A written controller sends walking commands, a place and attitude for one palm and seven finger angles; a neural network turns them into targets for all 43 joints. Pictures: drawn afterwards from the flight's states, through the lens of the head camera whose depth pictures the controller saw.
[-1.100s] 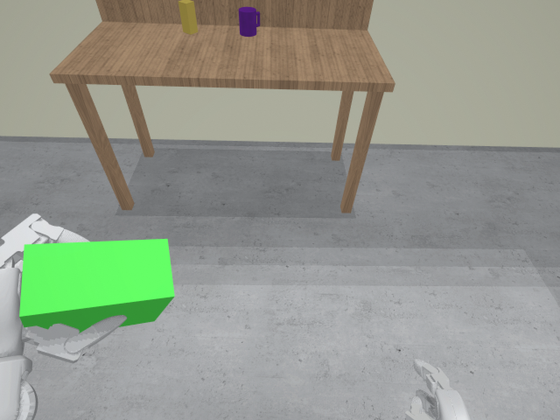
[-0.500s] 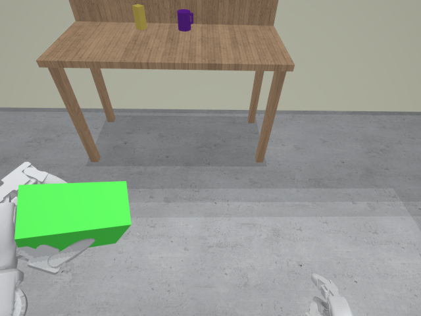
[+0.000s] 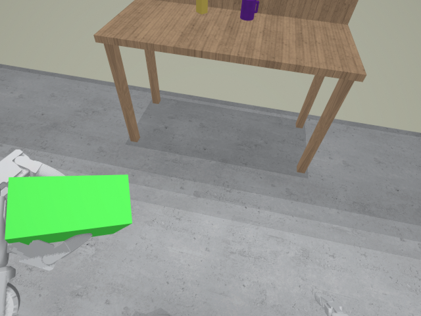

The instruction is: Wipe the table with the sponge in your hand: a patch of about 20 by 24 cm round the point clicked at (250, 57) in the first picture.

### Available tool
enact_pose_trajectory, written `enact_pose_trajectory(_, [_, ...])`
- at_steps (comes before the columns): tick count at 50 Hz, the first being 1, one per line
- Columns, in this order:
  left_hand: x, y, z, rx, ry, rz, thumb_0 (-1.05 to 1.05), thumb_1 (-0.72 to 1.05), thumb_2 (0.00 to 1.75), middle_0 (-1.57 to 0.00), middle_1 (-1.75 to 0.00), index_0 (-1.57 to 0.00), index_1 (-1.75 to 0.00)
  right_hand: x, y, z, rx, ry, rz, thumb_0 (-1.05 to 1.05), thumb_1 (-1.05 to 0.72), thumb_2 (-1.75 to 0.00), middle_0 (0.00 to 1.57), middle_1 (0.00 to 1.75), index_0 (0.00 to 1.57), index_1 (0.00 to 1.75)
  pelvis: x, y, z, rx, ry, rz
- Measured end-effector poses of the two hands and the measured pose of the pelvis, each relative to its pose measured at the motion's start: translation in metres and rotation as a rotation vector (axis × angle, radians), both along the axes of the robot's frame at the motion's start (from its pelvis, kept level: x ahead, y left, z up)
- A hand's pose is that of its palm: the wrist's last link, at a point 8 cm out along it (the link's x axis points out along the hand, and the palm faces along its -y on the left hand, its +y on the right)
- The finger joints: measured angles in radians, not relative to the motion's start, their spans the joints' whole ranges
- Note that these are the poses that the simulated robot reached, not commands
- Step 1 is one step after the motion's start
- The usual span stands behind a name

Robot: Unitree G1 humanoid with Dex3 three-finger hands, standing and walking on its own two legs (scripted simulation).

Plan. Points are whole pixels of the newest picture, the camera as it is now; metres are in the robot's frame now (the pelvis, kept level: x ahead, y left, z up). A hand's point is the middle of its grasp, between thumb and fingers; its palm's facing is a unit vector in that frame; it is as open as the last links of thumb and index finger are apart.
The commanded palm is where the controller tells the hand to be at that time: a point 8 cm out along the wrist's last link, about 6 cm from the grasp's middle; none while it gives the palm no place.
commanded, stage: walk to a spot facing it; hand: left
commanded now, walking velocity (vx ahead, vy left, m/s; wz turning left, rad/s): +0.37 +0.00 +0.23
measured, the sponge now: (89, 209) +0.23 +0.19 +0.15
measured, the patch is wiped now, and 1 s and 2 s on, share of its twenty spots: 0.00 0.00 0.00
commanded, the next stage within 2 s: none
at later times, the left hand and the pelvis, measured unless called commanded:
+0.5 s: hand (99, 152) +0.32 +0.20 +0.17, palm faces +0.49 -0.76 -0.44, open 10.3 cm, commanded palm +0.25 +0.24 +0.19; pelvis +0.13 -0.06 +0.00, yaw +7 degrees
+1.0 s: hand (89, 99) +0.41 +0.24 +0.20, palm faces +0.59 -0.68 -0.43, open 10.3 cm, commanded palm +0.34 +0.27 +0.19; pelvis +0.26 -0.04 +0.01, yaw +15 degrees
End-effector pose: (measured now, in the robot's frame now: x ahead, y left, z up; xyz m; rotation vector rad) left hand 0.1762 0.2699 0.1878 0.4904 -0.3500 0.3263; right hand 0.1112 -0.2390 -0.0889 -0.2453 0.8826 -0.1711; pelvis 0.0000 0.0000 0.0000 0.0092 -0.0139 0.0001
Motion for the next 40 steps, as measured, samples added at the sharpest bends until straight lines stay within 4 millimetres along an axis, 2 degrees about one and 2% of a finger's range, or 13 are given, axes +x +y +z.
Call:
enact_pose_trajectory(3, [0.009, 0.012, -0.001, 0.024, -0.029, 0.028, 0.0, -0.51, 0.97, -0.76, -1.32, -0.74, -1.31, 0.038, 0.003, 0.0, -0.014, -0.078, 0.004, 0.01, -0.9, -0.9, 0.2, 0.3, 0.2, 0.3, 0.012, 0.007, -0.011, 0.008, -0.015, -0.008])
enact_pose_trajectory(7, [0.03, 0.018, 0.002, 0.031, -0.004, 0.059, 0.0, -0.51, 0.97, -0.76, -1.32, -0.74, -1.31, 0.079, 0.018, 0.009, 0.043, -0.136, 0.018, 0.01, -0.9, -0.9, 0.2, 0.3, 0.2, 0.3, 0.029, 0.003, -0.004, 0.0, -0.011, 0.007])
enact_pose_trajectory(11, [0.044, 0.004, 0.014, 0.011, 0.0, 0.057, 0.0, -0.51, 0.97, -0.76, -1.32, -0.74, -1.31, 0.108, 0.029, 0.02, 0.097, -0.169, 0.062, 0.01, -0.9, -0.9, 0.2, 0.3, 0.2, 0.3, 0.049, -0.007, 0.007, -0.014, -0.001, 0.021])
enact_pose_trajectory(14, [0.053, -0.01, 0.02, 0.02, 0.009, 0.058, 0.0, -0.51, 0.97, -0.76, -1.32, -0.74, -1.31, 0.126, 0.029, 0.021, 0.124, -0.177, 0.089, 0.01, -0.9, -0.9, 0.2, 0.3, 0.2, 0.3, 0.068, -0.018, 0.011, -0.019, 0.002, 0.035])
enact_pose_trajectory(17, [0.065, -0.022, 0.02, 0.051, 0.029, 0.088, 0.0, -0.51, 0.97, -0.76, -1.32, -0.74, -1.31, 0.145, 0.019, 0.01, 0.141, -0.163, 0.107, 0.01, -0.9, -0.9, 0.2, 0.3, 0.2, 0.3, 0.089, -0.034, 0.007, -0.019, -0.005, 0.052])
enact_pose_trajectory(20, [0.079, -0.031, 0.01, 0.075, 0.03, 0.132, 0.0, -0.51, 0.97, -0.76, -1.32, -0.74, -1.31, 0.167, 0.002, -0.01, 0.131, -0.13, 0.135, 0.01, -0.9, -0.9, 0.21, 0.3, 0.2, 0.3, 0.106, -0.05, -0.008, -0.012, -0.014, 0.091])
enact_pose_trajectory(22, [0.088, -0.034, 0.003, 0.036, 0.042, 0.157, 0.0, -0.51, 0.97, -0.76, -1.32, -0.74, -1.31, 0.178, -0.012, -0.017, 0.105, -0.084, 0.156, 0.01, -0.9, -0.9, 0.21, 0.3, 0.2, 0.3, 0.115, -0.054, -0.008, -0.006, -0.025, 0.108])
enact_pose_trajectory(25, [0.099, -0.038, 0.0, 0.003, 0.079, 0.173, 0.0, -0.51, 0.97, -0.76, -1.32, -0.74, -1.32, 0.194, -0.032, -0.011, 0.068, -0.042, 0.155, 0.01, -0.9, -0.9, 0.2, 0.3, 0.2, 0.3, 0.129, -0.058, 0.0, 0.002, -0.023, 0.128])
enact_pose_trajectory(28, [0.109, -0.042, 0.006, 0.017, 0.1, 0.171, 0.0, -0.51, 0.97, -0.76, -1.32, -0.74, -1.32, 0.21, -0.046, 0.001, 0.026, -0.026, 0.148, 0.01, -0.9, -0.9, 0.2, 0.3, 0.2, 0.3, 0.146, -0.062, 0.009, 0.01, -0.012, 0.156])
enact_pose_trajectory(31, [0.117, -0.039, 0.016, 0.046, 0.089, 0.176, 0.0, -0.51, 0.97, -0.76, -1.32, -0.74, -1.32, 0.228, -0.054, 0.013, -0.01, -0.025, 0.156, 0.01, -0.9, -0.9, 0.2, 0.3, 0.2, 0.3, 0.162, -0.062, 0.014, 0.019, 0.002, 0.177])
enact_pose_trajectory(34, [0.125, -0.031, 0.023, 0.061, 0.058, 0.199, 0.0, -0.51, 0.97, -0.76, -1.32, -0.74, -1.32, 0.249, -0.052, 0.021, -0.037, -0.032, 0.174, 0.01, -0.9, -0.9, 0.2, 0.3, 0.2, 0.3, 0.181, -0.057, 0.014, 0.022, 0.008, 0.194])
enact_pose_trajectory(37, [0.135, -0.016, 0.022, 0.048, 0.012, 0.236, 0.0, -0.51, 0.97, -0.76, -1.32, -0.74, -1.32, 0.273, -0.04, 0.024, -0.056, -0.048, 0.193, 0.01, -0.9, -0.9, 0.2, 0.3, 0.2, 0.3, 0.2, -0.048, 0.01, 0.022, 0.007, 0.203])
enact_pose_trajectory(40, [0.151, 0.0, 0.013, 0.04, -0.057, 0.249, 0.0, -0.51, 0.98, -0.76, -1.32, -0.74, -1.32, 0.302, -0.023, 0.017, -0.056, -0.113, 0.199, 0.01, -0.9, -0.9, 0.2, 0.3, 0.2, 0.3, 0.218, -0.034, -0.007, 0.015, -0.006, 0.201])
